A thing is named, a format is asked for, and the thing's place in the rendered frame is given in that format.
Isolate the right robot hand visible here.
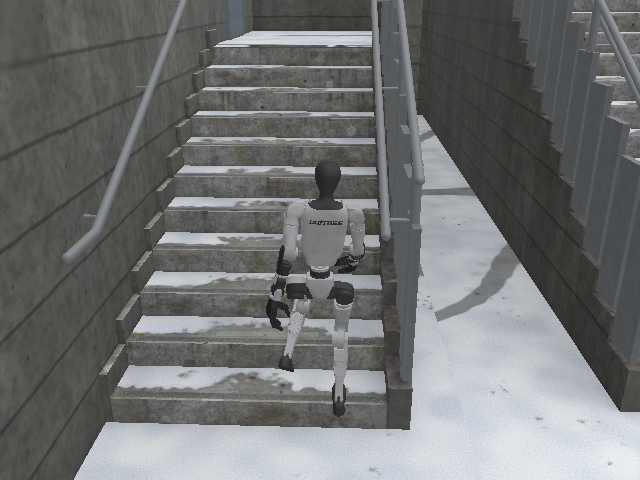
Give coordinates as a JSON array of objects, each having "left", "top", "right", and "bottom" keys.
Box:
[{"left": 334, "top": 254, "right": 357, "bottom": 273}]

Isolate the robot right shin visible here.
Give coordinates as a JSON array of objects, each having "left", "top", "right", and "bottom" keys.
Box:
[{"left": 333, "top": 332, "right": 348, "bottom": 402}]

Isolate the robot left forearm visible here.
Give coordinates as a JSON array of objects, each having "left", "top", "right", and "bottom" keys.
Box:
[{"left": 269, "top": 245, "right": 292, "bottom": 301}]

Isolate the robot right forearm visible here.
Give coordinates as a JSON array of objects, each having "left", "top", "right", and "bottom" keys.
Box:
[{"left": 348, "top": 242, "right": 365, "bottom": 266}]

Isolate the robot left thigh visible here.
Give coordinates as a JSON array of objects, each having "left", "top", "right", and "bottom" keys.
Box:
[{"left": 286, "top": 276, "right": 311, "bottom": 315}]

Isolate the robot right upper arm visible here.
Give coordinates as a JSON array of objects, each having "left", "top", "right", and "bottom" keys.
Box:
[{"left": 346, "top": 204, "right": 365, "bottom": 256}]

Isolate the robot left upper arm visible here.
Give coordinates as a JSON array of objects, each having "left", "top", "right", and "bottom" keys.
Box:
[{"left": 283, "top": 202, "right": 305, "bottom": 261}]

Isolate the left robot hand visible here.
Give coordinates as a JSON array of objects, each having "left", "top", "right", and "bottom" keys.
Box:
[{"left": 266, "top": 297, "right": 290, "bottom": 331}]

